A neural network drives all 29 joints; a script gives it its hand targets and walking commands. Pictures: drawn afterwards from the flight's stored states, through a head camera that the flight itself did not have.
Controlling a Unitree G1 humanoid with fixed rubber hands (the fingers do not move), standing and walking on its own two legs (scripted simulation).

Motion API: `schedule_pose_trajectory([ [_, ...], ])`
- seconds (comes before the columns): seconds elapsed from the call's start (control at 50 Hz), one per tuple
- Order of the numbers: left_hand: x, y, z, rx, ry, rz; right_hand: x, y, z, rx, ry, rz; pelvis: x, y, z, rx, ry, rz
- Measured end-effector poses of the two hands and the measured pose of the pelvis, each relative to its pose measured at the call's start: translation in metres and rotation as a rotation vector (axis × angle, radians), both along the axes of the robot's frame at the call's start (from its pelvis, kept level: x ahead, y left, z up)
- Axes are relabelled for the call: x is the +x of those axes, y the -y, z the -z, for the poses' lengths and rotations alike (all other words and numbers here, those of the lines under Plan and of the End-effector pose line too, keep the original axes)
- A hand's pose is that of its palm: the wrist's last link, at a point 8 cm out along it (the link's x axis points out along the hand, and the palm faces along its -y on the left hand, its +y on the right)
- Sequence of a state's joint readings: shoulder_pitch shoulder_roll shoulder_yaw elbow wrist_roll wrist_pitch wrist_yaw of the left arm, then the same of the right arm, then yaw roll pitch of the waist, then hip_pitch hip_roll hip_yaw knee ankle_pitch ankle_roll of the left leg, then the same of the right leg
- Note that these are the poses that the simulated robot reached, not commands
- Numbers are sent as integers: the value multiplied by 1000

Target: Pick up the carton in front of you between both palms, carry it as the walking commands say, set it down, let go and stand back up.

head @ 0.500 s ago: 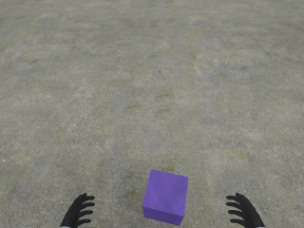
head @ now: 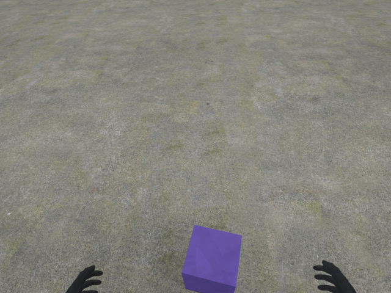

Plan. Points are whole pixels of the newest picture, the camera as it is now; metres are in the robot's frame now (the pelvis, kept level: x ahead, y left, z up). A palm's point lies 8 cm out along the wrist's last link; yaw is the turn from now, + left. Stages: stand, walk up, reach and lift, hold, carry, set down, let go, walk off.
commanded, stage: stand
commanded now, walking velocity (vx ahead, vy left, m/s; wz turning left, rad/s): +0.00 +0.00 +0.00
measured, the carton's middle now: (212, 263) +0.40 -0.03 -0.64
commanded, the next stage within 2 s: none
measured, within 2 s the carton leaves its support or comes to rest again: neither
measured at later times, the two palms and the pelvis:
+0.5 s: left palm out of the picture +0.13 +0.29 -0.08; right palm out of the picture +0.14 -0.29 -0.09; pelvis +0.02 -0.01 +0.00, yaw +1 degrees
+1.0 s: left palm out of the picture +0.09 +0.30 -0.09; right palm out of the picture +0.11 -0.31 -0.09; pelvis +0.00 -0.01 +0.01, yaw +1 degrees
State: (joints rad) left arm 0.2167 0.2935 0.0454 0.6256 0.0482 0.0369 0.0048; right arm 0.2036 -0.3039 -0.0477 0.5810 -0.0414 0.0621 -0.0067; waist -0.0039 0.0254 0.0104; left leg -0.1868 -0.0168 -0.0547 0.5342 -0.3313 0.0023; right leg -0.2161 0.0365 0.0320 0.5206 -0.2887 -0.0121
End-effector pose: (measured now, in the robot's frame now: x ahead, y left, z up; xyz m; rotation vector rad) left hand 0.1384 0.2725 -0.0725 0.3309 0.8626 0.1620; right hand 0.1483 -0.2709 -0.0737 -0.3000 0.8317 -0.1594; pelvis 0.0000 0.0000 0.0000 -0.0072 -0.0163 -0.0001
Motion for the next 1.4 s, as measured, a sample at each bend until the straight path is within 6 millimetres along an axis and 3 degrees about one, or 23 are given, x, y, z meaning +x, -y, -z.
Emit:
schedule_pose_trajectory([
  [0.14,-6,-19,0,52,-53,-33,-8,17,12,-30,-79,0,9,3,-1,2,-14,-4],
  [0.46,-5,-13,10,32,-103,-59,-4,23,17,-46,-128,0,18,7,-4,4,-5,-12],
  [1.0,-46,-28,13,48,-192,-94,-41,36,20,-66,-220,18,0,6,-10,6,21,-17],
  [1.4,-60,-32,14,50,-227,-101,-59,41,21,-70,-265,33,-8,6,-12,7,28,-18],
])
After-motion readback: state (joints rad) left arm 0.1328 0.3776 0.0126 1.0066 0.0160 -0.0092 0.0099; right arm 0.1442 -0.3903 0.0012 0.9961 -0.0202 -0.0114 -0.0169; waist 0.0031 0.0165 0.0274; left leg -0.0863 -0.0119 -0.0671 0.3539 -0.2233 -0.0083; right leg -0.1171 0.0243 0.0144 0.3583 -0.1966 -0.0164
